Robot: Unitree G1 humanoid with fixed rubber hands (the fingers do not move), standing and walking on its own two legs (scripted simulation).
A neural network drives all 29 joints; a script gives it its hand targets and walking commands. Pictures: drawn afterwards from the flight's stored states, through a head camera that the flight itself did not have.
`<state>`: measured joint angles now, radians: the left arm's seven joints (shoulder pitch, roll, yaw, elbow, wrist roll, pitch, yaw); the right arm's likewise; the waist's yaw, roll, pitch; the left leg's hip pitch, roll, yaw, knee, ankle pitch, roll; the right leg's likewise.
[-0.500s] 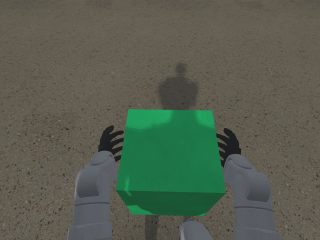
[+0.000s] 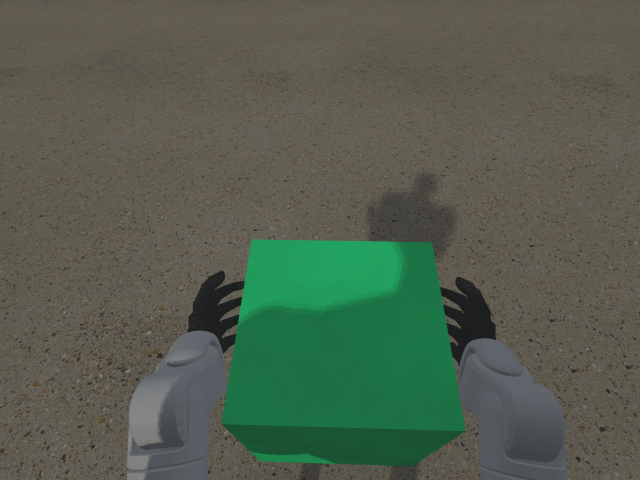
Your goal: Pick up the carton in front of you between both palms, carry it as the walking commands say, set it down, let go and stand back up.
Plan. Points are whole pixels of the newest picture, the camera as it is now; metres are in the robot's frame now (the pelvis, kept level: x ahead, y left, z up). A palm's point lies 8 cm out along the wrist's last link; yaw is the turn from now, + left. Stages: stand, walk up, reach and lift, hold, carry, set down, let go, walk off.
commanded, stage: carry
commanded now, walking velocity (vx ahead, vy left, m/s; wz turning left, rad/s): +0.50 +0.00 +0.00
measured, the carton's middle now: (338, 362) +0.29 +0.01 +0.02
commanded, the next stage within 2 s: none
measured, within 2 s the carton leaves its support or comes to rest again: neither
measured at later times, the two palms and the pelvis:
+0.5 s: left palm (235, 201) +0.53 +0.18 +0.08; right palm (422, 207) +0.51 -0.12 +0.09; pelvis +0.30 +0.04 +0.00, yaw -2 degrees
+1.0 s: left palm (286, 101) +0.85 +0.13 +0.10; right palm (427, 103) +0.85 -0.17 +0.09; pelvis +0.61 -0.02 +0.00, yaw -1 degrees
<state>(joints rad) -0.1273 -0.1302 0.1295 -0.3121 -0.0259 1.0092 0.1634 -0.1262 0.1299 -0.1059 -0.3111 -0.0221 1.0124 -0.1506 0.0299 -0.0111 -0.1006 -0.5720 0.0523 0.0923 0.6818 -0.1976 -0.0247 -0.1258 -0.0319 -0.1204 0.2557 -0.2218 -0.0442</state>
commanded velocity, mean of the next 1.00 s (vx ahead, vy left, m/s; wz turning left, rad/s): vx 0.50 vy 0.00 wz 0.00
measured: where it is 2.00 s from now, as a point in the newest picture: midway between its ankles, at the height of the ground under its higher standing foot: (343, 251)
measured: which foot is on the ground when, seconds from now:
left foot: up 0.00-0.12, down 0.14-0.70, up 0.72-1.00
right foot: down 0.00-0.18, up 0.20-0.64, down 0.66-1.00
